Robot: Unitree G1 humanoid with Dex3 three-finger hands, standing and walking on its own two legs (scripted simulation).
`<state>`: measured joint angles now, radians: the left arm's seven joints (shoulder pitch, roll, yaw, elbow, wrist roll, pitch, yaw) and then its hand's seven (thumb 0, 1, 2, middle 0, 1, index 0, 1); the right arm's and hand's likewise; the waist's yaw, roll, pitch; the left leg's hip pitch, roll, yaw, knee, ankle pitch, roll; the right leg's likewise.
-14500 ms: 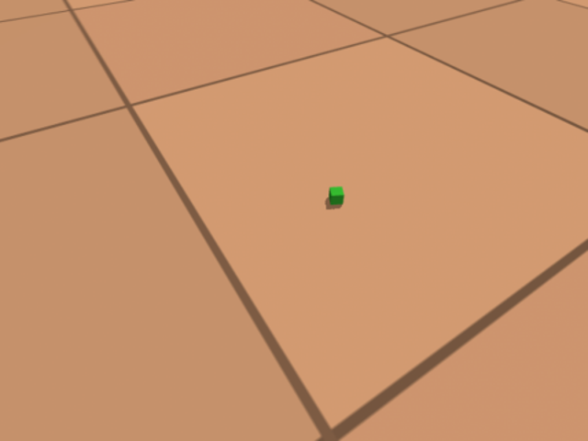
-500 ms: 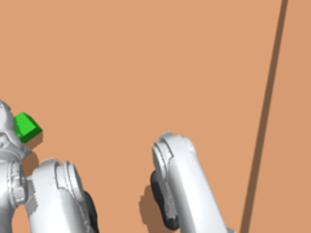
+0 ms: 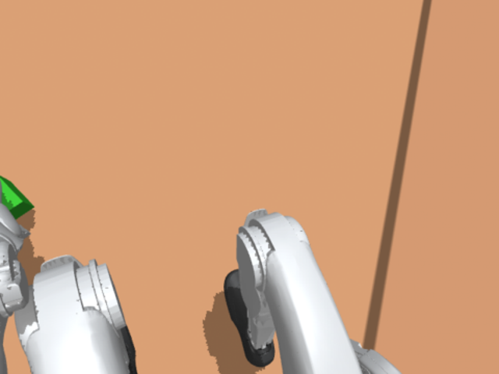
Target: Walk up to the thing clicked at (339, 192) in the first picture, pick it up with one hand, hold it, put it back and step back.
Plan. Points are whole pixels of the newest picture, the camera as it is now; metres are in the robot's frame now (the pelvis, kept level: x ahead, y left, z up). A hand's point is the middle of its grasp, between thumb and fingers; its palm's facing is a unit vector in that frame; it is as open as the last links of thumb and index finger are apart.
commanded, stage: rest palm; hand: left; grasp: from above
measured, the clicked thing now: out of the picture +0.43 +0.31 -0.28
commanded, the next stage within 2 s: close in 0.98 s
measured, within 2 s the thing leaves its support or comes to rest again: neither
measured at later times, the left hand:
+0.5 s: hand out of the picture +0.41 +0.31 -0.24, palm faces -0.36 -0.30 -0.88, open 14.1 cm
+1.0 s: hand out of the picture +0.42 +0.32 -0.25, palm faces -0.34 -0.28 -0.90, open 13.5 cm
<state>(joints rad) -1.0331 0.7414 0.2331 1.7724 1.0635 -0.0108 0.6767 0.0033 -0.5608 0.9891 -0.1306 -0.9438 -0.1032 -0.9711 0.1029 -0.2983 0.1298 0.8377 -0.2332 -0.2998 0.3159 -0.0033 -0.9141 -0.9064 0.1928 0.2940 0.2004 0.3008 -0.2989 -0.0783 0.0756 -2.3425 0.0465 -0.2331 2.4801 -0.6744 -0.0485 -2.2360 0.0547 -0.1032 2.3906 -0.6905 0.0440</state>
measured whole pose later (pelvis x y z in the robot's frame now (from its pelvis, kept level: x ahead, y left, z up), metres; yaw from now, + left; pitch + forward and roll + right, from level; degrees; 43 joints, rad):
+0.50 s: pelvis +0.00 +0.00 -0.01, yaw -2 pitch +26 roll -11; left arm -1.01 0.86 0.27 1.84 1.05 -0.06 0.69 0.00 -0.52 0.96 -0.17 -0.90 -0.14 -0.93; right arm 0.12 -0.31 0.20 0.84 -0.26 -0.35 0.37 0.00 -0.92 -0.91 0.19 0.29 0.20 0.30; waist -0.34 -0.09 0.14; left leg -2.33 0.05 -0.28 2.53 -0.69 -0.05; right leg -2.21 0.07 -0.13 2.41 -0.68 0.05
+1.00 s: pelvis +0.00 +0.01 -0.01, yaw -3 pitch +25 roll -13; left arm -1.05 0.90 0.24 1.86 1.01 -0.01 0.75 0.00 -0.42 0.87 -0.22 -0.87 -0.20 -0.89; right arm 0.10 -0.34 0.23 0.82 -0.27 -0.43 0.42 0.00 -0.92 -0.91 0.19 0.29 0.20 0.30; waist -0.36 -0.12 0.19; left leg -2.32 0.04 -0.30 2.55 -0.70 -0.04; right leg -2.18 0.07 -0.15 2.40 -0.69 0.07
